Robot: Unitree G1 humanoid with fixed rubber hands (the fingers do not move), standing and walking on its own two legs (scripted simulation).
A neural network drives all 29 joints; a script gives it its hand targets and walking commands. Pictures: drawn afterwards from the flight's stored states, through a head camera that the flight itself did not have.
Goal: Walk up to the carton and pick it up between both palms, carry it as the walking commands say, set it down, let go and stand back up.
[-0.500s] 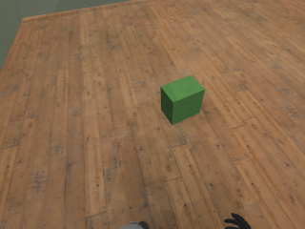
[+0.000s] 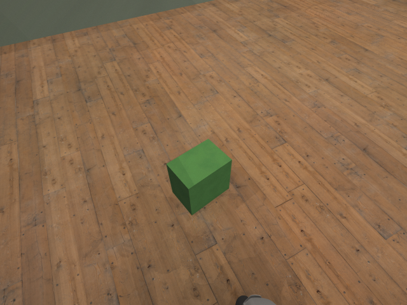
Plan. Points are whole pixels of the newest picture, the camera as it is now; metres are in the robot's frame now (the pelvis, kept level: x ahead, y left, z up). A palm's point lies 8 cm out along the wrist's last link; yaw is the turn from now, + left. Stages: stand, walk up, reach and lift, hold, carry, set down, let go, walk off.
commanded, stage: walk up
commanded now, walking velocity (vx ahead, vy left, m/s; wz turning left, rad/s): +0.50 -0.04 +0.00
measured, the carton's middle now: (200, 177) +0.83 -0.03 -0.63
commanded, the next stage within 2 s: none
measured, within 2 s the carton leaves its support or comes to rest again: neither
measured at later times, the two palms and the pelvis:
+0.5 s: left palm out of the picture +0.15 +0.24 -0.14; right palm (275, 198) +0.39 -0.21 -0.12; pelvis +0.26 +0.02 -0.01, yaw +0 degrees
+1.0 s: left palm (125, 193) +0.46 +0.19 -0.12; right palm (302, 226) +0.32 -0.26 -0.14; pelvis +0.38 -0.03 +0.01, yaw +0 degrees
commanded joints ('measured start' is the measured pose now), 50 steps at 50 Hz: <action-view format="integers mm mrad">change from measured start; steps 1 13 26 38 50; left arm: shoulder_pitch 453 264 409 187 112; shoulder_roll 277 104 68 18 118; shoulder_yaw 86 35 53 22 18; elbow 78 30 67 66 63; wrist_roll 25 1 -24 -8 -26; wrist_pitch -56 -92 -26 42 -24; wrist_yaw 53 66 79 39 109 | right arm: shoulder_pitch -30 -251 58 -158 -89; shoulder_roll -75 -28 -293 -145 -59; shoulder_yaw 7 -24 -74 -38 -1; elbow -121 -145 -69 -74 -19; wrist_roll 13 -6 9 9 28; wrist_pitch -21 67 6 20 92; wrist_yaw -8 26 -29 -24 -32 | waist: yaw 239 115 -13 76 77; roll -340 -145 147 153 -208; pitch -303 37 -288 1 -80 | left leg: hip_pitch -570 -695 112 -414 -477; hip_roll -21 26 467 197 -56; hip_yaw -9 -122 -625 -192 -148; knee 723 618 22 -172 574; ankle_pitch -46 262 876 99 -93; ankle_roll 74 35 270 177 14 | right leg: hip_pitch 800 335 -95 127 390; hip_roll -305 -229 36 18 -231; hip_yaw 399 163 114 20 149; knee -159 -385 667 168 -194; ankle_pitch -50 58 -513 -150 787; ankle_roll -134 -152 -7 23 -186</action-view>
